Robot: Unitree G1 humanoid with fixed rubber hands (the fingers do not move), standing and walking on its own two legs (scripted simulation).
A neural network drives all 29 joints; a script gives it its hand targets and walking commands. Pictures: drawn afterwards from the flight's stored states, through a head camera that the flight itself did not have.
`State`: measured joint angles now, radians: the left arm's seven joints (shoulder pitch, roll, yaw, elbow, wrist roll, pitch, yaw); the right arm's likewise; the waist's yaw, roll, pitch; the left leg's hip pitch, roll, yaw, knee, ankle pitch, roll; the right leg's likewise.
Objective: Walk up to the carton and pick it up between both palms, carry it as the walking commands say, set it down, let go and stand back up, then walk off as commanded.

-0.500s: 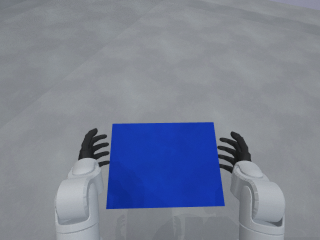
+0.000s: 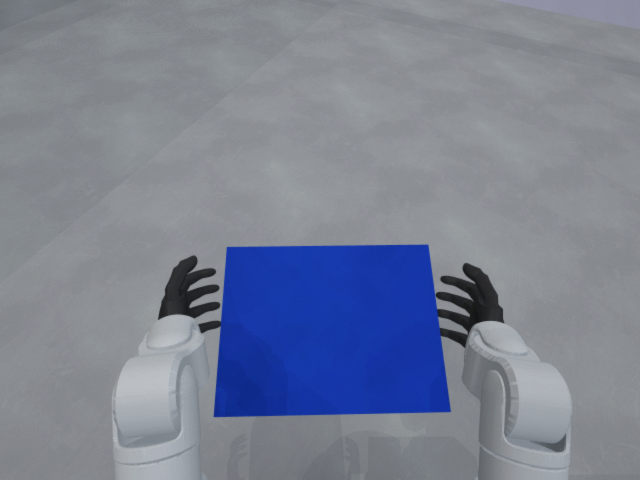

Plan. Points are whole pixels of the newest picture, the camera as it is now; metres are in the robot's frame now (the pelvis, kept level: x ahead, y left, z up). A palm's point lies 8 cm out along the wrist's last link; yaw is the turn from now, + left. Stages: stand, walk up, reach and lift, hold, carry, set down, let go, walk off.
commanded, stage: carry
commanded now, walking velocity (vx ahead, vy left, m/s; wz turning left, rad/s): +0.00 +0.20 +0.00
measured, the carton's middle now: (328, 333) +0.30 +0.00 +0.00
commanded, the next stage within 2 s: none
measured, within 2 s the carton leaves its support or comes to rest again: neither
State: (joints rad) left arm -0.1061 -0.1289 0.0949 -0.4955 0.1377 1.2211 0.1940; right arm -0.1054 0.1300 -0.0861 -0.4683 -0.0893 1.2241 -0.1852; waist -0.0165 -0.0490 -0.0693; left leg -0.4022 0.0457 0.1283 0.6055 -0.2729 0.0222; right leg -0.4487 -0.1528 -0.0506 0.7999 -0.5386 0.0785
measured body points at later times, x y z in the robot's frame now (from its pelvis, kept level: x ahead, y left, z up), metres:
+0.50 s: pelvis -0.03 +0.08 +0.01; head -0.06 +0.08 +0.46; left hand +0.24 +0.24 +0.11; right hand +0.22 -0.10 +0.11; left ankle +0.02 +0.10 -0.73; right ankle -0.06 -0.05 -0.72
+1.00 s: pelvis +0.08 +0.10 +0.02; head +0.10 +0.11 +0.47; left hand +0.37 +0.24 +0.11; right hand +0.33 -0.09 +0.10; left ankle +0.02 +0.16 -0.73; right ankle +0.12 -0.05 -0.68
